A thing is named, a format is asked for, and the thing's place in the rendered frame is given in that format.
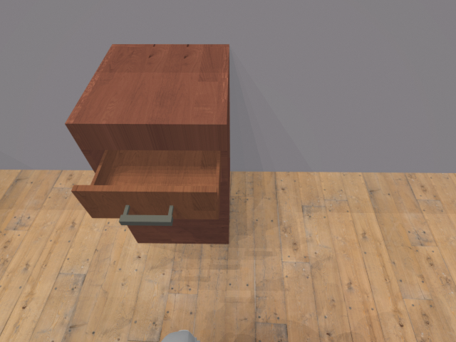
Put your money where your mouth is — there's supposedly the cabinet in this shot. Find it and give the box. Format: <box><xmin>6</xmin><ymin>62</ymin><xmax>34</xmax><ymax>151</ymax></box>
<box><xmin>65</xmin><ymin>44</ymin><xmax>230</xmax><ymax>244</ymax></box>

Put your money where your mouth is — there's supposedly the handle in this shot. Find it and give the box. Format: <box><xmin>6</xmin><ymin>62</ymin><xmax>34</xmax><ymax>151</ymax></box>
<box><xmin>119</xmin><ymin>205</ymin><xmax>174</xmax><ymax>226</ymax></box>

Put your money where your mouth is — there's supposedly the drawer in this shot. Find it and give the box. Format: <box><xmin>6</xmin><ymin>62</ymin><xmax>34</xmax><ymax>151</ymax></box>
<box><xmin>71</xmin><ymin>150</ymin><xmax>221</xmax><ymax>219</ymax></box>

